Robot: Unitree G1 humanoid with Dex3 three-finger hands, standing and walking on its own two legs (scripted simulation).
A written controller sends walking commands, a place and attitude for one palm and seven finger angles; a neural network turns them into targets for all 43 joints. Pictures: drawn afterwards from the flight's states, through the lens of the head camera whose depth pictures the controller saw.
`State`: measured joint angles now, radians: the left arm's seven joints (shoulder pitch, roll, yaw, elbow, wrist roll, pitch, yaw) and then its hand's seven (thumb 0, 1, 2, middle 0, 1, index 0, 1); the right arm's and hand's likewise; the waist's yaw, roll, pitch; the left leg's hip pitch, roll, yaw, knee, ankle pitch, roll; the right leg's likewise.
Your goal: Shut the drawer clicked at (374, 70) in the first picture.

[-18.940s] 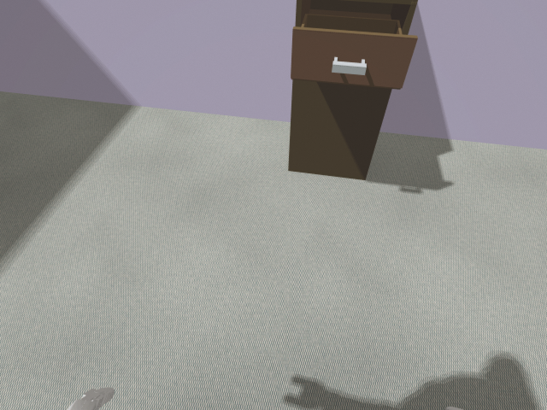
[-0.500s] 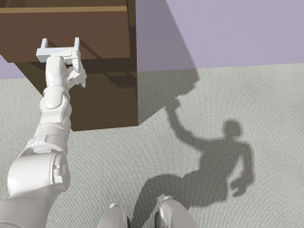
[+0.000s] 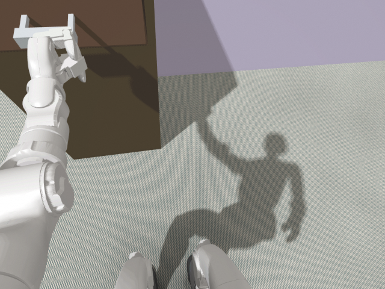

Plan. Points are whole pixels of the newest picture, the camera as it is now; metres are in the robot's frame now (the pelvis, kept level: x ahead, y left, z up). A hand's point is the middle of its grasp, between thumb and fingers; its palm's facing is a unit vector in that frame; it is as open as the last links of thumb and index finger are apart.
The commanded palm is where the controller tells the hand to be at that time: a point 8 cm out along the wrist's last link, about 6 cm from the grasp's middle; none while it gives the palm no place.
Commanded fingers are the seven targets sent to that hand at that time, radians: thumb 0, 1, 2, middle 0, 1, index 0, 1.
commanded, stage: push the drawer shut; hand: left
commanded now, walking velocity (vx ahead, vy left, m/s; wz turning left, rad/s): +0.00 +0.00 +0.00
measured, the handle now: (47, 28) +0.64 +0.20 +0.08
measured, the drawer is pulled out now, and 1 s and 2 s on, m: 0.00 0.00 0.00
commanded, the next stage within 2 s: pull the fist back off the drawer in 0.76 s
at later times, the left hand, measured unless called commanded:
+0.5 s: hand (72, 56) +0.57 +0.15 +0.07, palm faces +0.01 -1.00 -0.05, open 3.3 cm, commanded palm +0.61 +0.18 +0.08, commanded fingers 0.00 0.90 0.90 -1.40 -1.60 -1.40 -1.60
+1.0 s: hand (70, 54) +0.57 +0.15 +0.08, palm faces +0.02 -1.00 -0.05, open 3.6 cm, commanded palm +0.59 +0.17 +0.08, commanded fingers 0.00 0.90 0.90 -1.40 -1.60 -1.40 -1.60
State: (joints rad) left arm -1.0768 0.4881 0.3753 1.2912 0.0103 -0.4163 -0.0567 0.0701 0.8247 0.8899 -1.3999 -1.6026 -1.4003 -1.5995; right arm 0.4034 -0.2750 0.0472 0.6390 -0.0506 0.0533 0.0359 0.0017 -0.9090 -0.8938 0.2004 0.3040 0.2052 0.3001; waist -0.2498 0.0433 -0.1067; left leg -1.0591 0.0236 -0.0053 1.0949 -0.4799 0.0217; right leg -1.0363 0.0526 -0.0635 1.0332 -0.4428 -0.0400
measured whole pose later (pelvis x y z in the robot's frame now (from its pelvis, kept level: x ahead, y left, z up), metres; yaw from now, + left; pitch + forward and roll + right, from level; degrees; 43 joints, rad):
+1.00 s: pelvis -0.03 +0.02 -0.02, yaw +0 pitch +29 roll -6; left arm -1.32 0.61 0.30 1.42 0.06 -0.33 -0.03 0.11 0.57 0.94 -1.40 -1.60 -1.40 -1.60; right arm 0.45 -0.28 0.10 0.67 -0.07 -0.06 0.02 0.00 -0.91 -0.89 0.20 0.30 0.21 0.30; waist -0.32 0.06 -0.11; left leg -1.24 0.01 -0.03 1.18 -0.44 0.05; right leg -1.18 0.04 -0.09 1.07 -0.39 -0.01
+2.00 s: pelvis +0.04 +0.00 +0.04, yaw +0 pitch +16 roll -2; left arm -0.46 0.30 0.28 0.66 -0.17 -0.28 -0.13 0.02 0.90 0.90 -1.40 -1.60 -1.40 -1.60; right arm 0.39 -0.26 0.02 0.56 0.03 0.07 0.04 0.01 -0.91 -0.89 0.20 0.30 0.20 0.30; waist -0.09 0.04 -0.15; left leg -0.67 0.02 0.02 0.84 -0.45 0.02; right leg -0.66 0.06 -0.02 0.79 -0.41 -0.04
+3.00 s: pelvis +0.03 +0.00 +0.09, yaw +2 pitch -4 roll -1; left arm 0.56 0.33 0.28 -0.47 -0.07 -0.11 0.10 0.01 0.90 0.90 -1.40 -1.60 -1.41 -1.60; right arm 0.21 -0.24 0.02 0.61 0.01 -0.09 -0.07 0.01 -0.91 -0.89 0.20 0.30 0.20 0.30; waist 0.07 0.09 0.00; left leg -0.11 0.00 0.00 0.46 -0.28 0.02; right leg -0.09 0.04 -0.03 0.42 -0.26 -0.03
